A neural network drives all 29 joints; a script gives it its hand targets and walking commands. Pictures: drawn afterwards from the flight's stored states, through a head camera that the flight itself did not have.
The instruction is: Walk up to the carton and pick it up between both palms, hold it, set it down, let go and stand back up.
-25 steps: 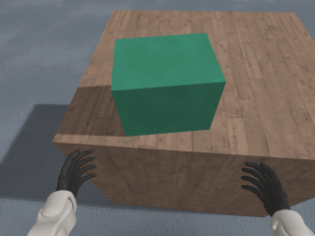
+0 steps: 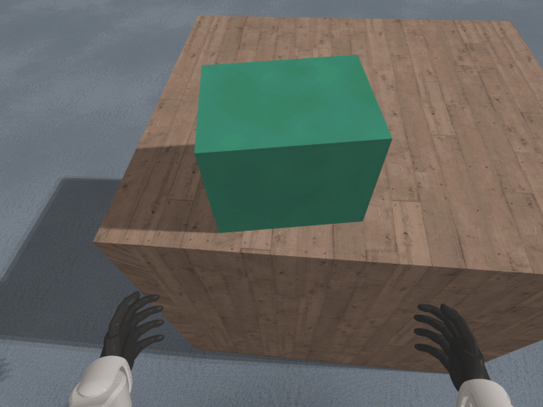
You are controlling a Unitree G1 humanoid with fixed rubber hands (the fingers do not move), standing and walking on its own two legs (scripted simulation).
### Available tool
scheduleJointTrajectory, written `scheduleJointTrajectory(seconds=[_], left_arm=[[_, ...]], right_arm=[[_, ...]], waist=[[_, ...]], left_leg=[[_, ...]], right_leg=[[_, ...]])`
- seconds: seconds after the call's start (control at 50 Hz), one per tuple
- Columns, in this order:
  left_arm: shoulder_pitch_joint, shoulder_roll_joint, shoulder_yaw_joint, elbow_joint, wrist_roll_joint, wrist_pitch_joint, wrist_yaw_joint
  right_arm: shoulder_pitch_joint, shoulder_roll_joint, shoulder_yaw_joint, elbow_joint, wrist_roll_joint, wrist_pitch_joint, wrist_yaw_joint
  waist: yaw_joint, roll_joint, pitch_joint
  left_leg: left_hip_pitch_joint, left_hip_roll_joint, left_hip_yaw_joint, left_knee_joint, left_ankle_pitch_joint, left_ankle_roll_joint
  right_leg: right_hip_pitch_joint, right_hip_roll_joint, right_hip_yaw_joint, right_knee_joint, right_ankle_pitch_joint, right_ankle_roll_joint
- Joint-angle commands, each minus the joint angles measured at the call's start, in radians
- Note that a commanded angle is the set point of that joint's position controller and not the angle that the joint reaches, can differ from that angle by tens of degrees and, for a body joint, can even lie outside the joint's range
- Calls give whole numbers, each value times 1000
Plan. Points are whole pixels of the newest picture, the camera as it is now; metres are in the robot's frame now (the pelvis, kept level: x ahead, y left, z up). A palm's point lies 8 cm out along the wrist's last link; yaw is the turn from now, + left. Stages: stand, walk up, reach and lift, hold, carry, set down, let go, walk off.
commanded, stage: set down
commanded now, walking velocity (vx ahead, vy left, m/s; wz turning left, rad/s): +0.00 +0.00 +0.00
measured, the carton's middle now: (285, 147) +0.48 -0.01 +0.09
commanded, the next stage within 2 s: let go in 0.62 s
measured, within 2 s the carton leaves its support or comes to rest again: neither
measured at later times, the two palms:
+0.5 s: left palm (118, 377) +0.18 +0.24 -0.06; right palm (446, 381) +0.16 -0.23 -0.06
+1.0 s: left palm (124, 375) +0.18 +0.24 -0.07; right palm (431, 372) +0.18 -0.22 -0.09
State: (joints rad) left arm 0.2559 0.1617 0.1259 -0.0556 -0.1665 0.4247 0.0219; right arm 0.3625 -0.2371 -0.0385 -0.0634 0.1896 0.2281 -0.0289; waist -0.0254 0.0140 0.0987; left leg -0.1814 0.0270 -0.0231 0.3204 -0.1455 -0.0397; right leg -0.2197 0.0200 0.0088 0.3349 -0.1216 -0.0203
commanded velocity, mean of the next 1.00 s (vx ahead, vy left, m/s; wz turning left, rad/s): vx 0.00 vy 0.00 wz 0.00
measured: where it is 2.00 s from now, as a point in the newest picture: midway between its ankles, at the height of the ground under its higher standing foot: outside the picture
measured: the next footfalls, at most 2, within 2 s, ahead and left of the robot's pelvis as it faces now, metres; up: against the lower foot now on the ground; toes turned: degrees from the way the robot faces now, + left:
none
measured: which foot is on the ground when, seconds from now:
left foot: down 0.00-1.00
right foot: down 0.00-1.00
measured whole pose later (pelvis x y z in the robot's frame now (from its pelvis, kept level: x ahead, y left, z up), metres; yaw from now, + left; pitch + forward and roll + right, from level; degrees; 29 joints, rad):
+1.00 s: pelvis +0.03 +0.01 +0.00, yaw +0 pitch +1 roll +0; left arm 0.26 0.17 0.09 0.38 -0.04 0.13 0.00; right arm 0.19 -0.17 -0.02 0.63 0.06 -0.20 0.00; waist -0.02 0.01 0.08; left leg -0.18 0.03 -0.02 0.39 -0.22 -0.03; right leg -0.21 0.02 0.01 0.38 -0.19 -0.02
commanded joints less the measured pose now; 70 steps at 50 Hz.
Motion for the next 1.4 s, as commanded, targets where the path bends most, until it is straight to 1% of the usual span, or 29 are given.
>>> scheduleJointTrajectory(seconds=[0.0,0.02,0.04,0.08,0.14,0.16,0.18,0.2,0.28,0.32,0.36,0.44,0.58,0.64,0.68,0.7,0.74,0.76,0.86,0.92,1.08,1.1,1.12,1.14,1.2,1.24,1.28,1.32,1.38], left_arm=[[-85,206,-84,21,73,-81,-12],[-91,212,-81,-30,72,-103,-1],[-70,205,-87,3,63,-113,-8],[-69,208,-96,56,72,-127,-13],[-52,212,-102,88,95,-144,-9],[-69,236,-87,10,73,-172,-5],[-74,207,-101,192,93,-154,-29],[-68,215,-97,108,92,-181,-18],[-61,208,-87,245,141,-190,-27],[-44,228,-88,162,111,-228,-24],[-59,212,-93,272,146,-222,-28],[-92,217,-104,282,129,-268,-25],[-107,196,-130,378,145,-298,-16],[-125,177,-143,419,159,-301,-12],[-114,201,-123,373,140,-326,-9],[-117,184,-118,402,169,-323,-3],[-130,188,-112,394,167,-331,-2],[-114,206,-115,347,136,-346,-10],[-88,187,-109,405,162,-361,-7],[-97,166,-122,439,170,-355,-11],[-90,172,-120,438,163,-371,-11],[-33,379,3,535,240,-416,-7],[-10,372,14,539,241,-421,-9],[-12,323,18,544,241,-437,-13],[-6,336,10,588,236,-447,-19],[-47,329,15,577,231,-456,-26],[-35,337,20,604,226,-468,-29],[-58,355,13,607,221,-471,-32],[-47,382,17,625,219,-478,-32]], right_arm=[[-96,-42,4,12,-118,-90,20],[-89,-64,1,-8,-109,-108,27],[-68,-54,-2,20,-125,-112,21],[-98,-45,13,61,-136,-131,21],[-97,-63,0,138,-159,-158,25],[-98,-45,17,25,-135,-182,16],[-93,-42,7,188,-170,-168,11],[-115,-64,-1,155,-167,-201,17],[-117,-28,20,278,-181,-228,21],[-90,-44,17,211,-171,-261,19],[-121,-33,18,364,-193,-269,22],[-163,-16,20,365,-195,-335,28],[-193,-21,-5,498,-220,-383,38],[-213,-45,-27,591,-233,-401,44],[-203,-17,-9,536,-215,-429,37],[-213,-27,-18,584,-214,-431,46],[-219,-24,-11,621,-209,-442,48],[-198,-29,-5,571,-203,-458,35],[-199,-35,-1,643,-196,-488,41],[-217,-52,-15,717,-201,-478,43],[-231,-61,-9,733,-196,-510,43],[-148,-289,-60,752,-265,-396,37],[-128,-286,-70,752,-269,-360,29],[-155,-274,-61,761,-264,-336,26],[-174,-226,-38,753,-258,-316,40],[-143,-232,-46,746,-251,-310,39],[-145,-238,-41,752,-257,-301,43],[-142,-260,-46,750,-254,-303,48],[-108,-266,-34,747,-251,-304,53]], waist=[[77,-2,-208],[97,3,-254],[75,-13,-248],[81,-37,-204],[64,-1,-216],[83,-33,-283],[54,-28,-197],[59,-15,-235],[54,-8,-182],[73,-18,-235],[38,6,-177],[43,-29,-206],[35,0,-191],[18,16,-171],[32,-16,-205],[34,22,-196],[28,11,-204],[34,-35,-233],[29,-16,-233],[21,-14,-205],[21,-15,-230],[59,-111,-393],[61,-69,-359],[51,-107,-347],[61,-62,-268],[43,-100,-218],[33,-27,-156],[39,-99,-155],[35,-39,-196]], left_leg=[[65,-54,125,0,-68,29],[65,-53,127,9,-48,33],[69,-57,127,12,-26,29],[52,-61,121,15,-33,28],[69,-50,116,20,-4,21],[60,-53,118,34,19,34],[62,-59,126,27,-35,33],[56,-56,120,28,-6,28],[44,-59,117,21,-29,30],[56,-56,121,36,17,26],[56,-51,109,32,-1,23],[36,-60,127,38,-18,31],[60,-46,116,29,-68,24],[63,-45,114,34,-51,18],[75,-47,120,36,-7,26],[65,-50,123,35,-16,17],[75,-47,113,43,22,18],[71,-53,122,54,57,24],[100,-55,111,60,101,22],[119,-44,95,50,79,12],[124,-43,102,61,106,10],[76,68,-12,134,240,37],[11,55,-18,133,194,54],[23,65,-23,122,121,56],[7,49,-23,122,35,63],[-23,52,-30,119,-15,64],[2,46,-21,122,-4,78],[-40,62,-38,113,-19,77],[-27,55,-40,103,2,86]], right_leg=[[71,-6,4,-45,-172,32],[92,-4,4,-27,-154,35],[100,-11,3,-26,-126,38],[93,-6,4,-25,-110,37],[89,-1,-17,-10,-81,31],[118,-5,-10,-3,-40,39],[79,-10,-3,-18,-96,42],[116,-5,-13,-1,-58,34],[107,-3,-14,-11,-76,28],[130,-1,-21,-3,-36,33],[94,1,-22,-6,-41,25],[102,2,-22,0,-41,32],[67,7,-37,-7,-120,18],[61,14,-51,5,-85,15],[85,6,-45,1,-32,24],[84,11,-48,9,-37,23],[101,11,-41,14,30,24],[121,13,-37,14,65,34],[129,13,-38,10,140,30],[99,19,-50,-6,70,20],[119,16,-51,9,134,31],[185,-87,31,121,157,21],[214,-96,47,104,117,-2],[166,-96,46,110,69,3],[103,-107,69,85,13,-3],[62,-121,91,49,-30,-13],[0,-114,103,32,-26,-13],[33,-107,77,77,1,-18],[45,-111,95,86,-25,-32]])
